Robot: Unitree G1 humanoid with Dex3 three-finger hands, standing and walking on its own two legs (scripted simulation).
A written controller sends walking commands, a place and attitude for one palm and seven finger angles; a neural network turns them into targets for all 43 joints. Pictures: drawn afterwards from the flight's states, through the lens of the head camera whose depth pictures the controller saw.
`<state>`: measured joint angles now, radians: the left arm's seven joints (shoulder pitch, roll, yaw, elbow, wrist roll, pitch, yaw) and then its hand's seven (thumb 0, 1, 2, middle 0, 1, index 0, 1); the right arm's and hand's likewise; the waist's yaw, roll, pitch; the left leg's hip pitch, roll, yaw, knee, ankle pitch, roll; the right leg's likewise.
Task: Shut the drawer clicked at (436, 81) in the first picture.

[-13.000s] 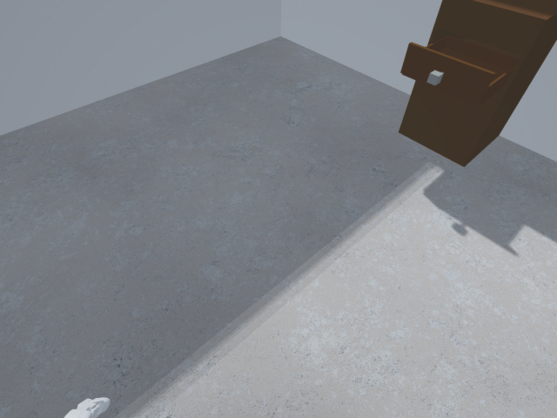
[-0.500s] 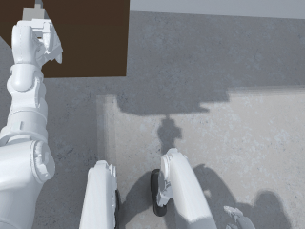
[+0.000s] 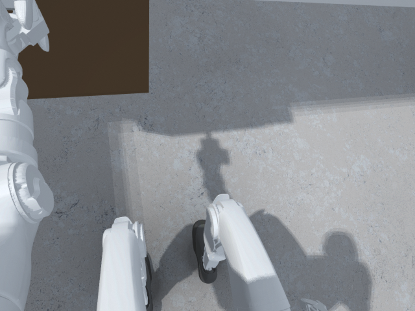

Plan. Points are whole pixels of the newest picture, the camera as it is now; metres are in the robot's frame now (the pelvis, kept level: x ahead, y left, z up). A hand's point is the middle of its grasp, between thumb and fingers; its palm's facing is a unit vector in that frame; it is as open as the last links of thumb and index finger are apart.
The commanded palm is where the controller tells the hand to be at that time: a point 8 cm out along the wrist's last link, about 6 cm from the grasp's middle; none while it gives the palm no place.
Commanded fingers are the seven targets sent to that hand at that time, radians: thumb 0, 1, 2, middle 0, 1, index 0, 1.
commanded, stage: push the drawer shut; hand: left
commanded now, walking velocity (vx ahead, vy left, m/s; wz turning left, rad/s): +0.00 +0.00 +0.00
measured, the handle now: out of the picture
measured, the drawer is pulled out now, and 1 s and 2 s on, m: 0.04 0.00 0.00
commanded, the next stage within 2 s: pull the fist back off the drawer in 0.42 s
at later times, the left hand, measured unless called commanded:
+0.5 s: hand out of the picture +0.63 +0.20 +0.02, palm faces +0.06 -1.00 -0.05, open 3.5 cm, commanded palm +0.65 +0.19 +0.03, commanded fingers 0.00 0.90 0.90 -1.40 -1.60 -1.40 -1.60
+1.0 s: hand (34, 4) +0.61 +0.20 +0.03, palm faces +0.06 -1.00 -0.03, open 3.2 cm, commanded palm +0.59 +0.20 +0.03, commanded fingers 0.00 0.90 0.90 -1.40 -1.60 -1.40 -1.60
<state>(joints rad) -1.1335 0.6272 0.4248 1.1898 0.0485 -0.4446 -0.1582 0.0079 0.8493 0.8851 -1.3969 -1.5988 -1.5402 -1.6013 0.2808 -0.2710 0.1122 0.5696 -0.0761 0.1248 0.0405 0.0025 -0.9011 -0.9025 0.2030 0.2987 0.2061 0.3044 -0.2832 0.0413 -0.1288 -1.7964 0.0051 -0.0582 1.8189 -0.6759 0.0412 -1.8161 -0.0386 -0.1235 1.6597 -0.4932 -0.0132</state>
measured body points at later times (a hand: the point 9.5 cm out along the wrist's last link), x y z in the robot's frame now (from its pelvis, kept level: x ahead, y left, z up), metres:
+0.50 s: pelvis -0.01 +0.00 -0.02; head +0.24 +0.07 +0.34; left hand +0.62 +0.25 +0.03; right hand -0.04 -0.25 -0.10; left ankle +0.05 +0.10 -0.48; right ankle +0.11 -0.12 -0.48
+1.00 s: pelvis -0.01 +0.01 -0.01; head +0.24 +0.06 +0.36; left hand +0.61 +0.26 +0.03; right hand -0.05 -0.24 -0.09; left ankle +0.05 +0.10 -0.48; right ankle +0.11 -0.12 -0.48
